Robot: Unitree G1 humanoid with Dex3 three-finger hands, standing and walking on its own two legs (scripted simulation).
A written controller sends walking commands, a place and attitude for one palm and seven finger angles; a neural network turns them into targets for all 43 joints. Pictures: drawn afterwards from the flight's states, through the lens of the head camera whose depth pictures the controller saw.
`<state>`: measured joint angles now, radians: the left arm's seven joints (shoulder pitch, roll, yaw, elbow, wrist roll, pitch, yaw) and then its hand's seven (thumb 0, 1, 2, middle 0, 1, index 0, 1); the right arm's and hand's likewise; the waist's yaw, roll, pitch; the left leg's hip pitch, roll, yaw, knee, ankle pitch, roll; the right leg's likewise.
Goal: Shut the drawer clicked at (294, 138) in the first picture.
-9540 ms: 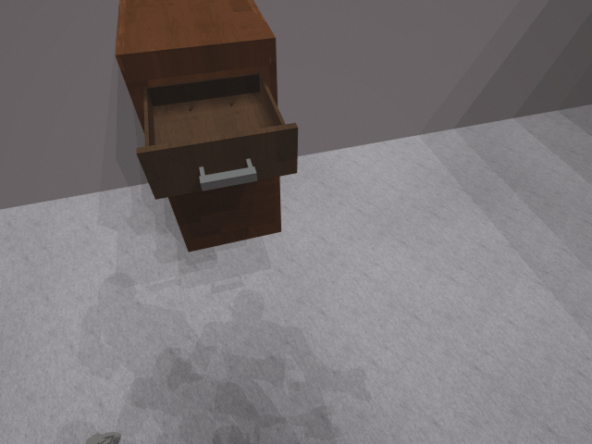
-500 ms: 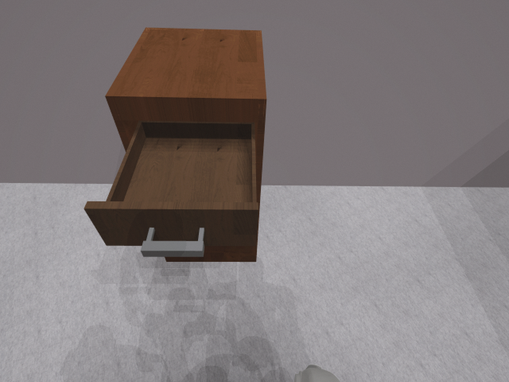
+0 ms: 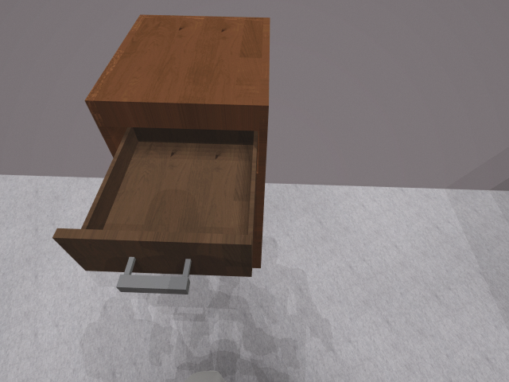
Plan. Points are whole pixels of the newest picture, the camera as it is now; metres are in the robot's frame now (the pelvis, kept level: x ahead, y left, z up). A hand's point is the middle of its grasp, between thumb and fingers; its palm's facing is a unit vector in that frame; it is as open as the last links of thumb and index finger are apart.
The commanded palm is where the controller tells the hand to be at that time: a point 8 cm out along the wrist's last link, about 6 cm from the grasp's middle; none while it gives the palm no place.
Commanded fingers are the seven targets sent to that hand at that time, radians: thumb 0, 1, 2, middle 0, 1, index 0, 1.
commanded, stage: come to a stop and stand still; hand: left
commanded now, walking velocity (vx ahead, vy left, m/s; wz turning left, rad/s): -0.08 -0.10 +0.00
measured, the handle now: (156, 273) +0.30 +0.22 -0.08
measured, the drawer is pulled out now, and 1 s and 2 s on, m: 0.30 0.30 0.30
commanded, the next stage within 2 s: look again from close up in 1.52 s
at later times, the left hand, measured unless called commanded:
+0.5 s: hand out of the picture -0.03 +0.16 -0.16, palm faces +0.02 -0.97 -0.22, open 7.4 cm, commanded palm none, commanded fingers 0.00 0.90 0.90 -0.20 -0.30 -0.20 -0.30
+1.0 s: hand out of the picture -0.03 +0.11 -0.17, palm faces +0.06 -0.98 -0.17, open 7.4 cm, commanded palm none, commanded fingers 0.00 0.90 0.90 -0.20 -0.30 -0.20 -0.30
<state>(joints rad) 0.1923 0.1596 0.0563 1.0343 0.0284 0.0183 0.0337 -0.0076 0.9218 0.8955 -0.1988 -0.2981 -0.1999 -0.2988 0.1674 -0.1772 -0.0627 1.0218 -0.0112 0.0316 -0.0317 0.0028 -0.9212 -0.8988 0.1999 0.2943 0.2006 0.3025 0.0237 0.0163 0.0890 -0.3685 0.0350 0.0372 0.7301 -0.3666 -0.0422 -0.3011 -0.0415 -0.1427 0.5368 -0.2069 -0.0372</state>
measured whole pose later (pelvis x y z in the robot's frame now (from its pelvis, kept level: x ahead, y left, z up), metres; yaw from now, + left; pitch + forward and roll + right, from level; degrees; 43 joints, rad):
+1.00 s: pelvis +0.00 -0.04 +0.01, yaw +0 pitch -1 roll +1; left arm 0.34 0.09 0.01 1.15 0.00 0.00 0.05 0.00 0.90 0.90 -0.20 -0.30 -0.20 -0.30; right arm 0.31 -0.10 -0.01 1.18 -0.01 0.01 -0.05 0.00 -0.91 -0.90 0.20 0.29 0.20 0.30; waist -0.01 0.01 0.05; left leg -0.23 0.08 0.02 0.45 -0.19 -0.07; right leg -0.02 0.05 -0.06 0.40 -0.35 -0.06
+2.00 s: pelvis -0.02 +0.01 +0.00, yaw -1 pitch -2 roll -1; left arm 0.30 0.17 -0.01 1.00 0.02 0.00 0.04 0.00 0.91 0.90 -0.20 -0.30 -0.20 -0.30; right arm 0.27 -0.17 0.00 1.03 -0.02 0.01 -0.02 0.01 -0.93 -0.90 0.20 0.29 0.20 0.30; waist -0.01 -0.01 0.03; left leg -0.33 0.02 0.06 0.60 -0.24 0.04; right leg -0.12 0.00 -0.01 0.54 -0.39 0.01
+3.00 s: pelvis -0.01 -0.02 +0.00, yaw -1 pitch -1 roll +1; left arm 0.28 0.20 0.01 0.99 0.02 0.00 0.05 0.01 0.92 0.90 -0.20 -0.30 -0.20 -0.30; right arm 0.20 -0.17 0.00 1.03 -0.01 0.01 -0.03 0.00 -0.91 -0.90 0.20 0.29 0.20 0.30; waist 0.01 -0.01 0.04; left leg -0.30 0.02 0.04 0.53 -0.22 -0.01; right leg -0.11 0.01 -0.04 0.52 -0.40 -0.03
